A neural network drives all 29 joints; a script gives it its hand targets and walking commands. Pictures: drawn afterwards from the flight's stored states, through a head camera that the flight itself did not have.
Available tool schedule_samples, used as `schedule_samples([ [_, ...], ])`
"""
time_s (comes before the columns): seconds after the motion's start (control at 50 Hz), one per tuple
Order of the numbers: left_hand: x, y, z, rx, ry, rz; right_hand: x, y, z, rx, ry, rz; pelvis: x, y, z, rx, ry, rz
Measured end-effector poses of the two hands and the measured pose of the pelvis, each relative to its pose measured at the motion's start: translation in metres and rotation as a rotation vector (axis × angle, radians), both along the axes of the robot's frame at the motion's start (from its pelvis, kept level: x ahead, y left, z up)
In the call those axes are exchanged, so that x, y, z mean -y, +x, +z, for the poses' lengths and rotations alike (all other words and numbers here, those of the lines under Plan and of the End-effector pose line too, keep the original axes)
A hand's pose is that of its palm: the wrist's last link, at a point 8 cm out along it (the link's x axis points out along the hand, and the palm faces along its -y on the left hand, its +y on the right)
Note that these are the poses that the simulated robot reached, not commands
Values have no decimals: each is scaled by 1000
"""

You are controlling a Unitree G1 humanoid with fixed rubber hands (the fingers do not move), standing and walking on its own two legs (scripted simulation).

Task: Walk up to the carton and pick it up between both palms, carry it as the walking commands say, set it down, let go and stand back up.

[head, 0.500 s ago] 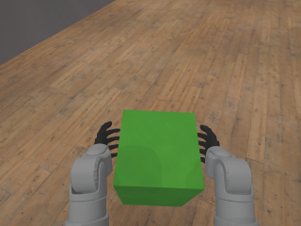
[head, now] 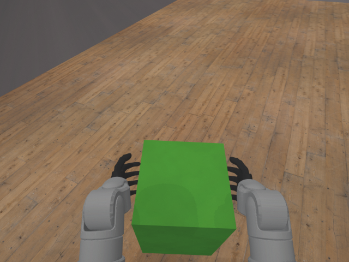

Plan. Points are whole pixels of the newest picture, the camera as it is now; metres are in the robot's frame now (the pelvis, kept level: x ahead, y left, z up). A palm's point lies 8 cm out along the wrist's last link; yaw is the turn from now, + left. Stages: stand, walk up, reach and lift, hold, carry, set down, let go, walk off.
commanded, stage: carry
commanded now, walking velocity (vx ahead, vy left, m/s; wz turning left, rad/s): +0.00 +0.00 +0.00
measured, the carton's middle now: (180, 202) +0.28 +0.00 +0.01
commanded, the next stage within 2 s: none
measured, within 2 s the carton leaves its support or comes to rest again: neither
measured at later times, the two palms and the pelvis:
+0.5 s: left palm (93, 226) +0.20 +0.16 +0.09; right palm (236, 222) +0.19 -0.10 +0.08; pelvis -0.09 +0.02 +0.00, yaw +0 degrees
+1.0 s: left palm (76, 214) +0.21 +0.19 +0.11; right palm (223, 213) +0.20 -0.08 +0.11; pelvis -0.08 +0.05 +0.02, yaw -2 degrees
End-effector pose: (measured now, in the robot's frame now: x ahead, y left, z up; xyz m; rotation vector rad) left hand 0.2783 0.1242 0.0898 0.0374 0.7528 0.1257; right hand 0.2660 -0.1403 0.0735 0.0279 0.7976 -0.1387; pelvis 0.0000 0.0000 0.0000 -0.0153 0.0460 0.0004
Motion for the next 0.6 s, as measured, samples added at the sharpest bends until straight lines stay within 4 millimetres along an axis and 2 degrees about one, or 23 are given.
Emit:
schedule_samples([
  [0.08, 11, -12, 2, 8, -4, -47, 10, -27, 2, 8, 3, -53, -2, -20, -2, -2, 2, 6],
  [0.18, 6, -32, 5, 30, -28, -41, 5, -44, 12, 29, -9, -62, -5, -44, -1, 11, 5, -5],
  [0.36, -23, -67, 3, 18, -43, 29, -23, -61, 14, 15, -26, 7, -15, -70, -2, 11, -2, -2],
  [0.6, -41, -91, -4, -4, -40, 42, -40, -82, 6, -6, -23, 21, -30, -93, -2, 23, -15, 17],
])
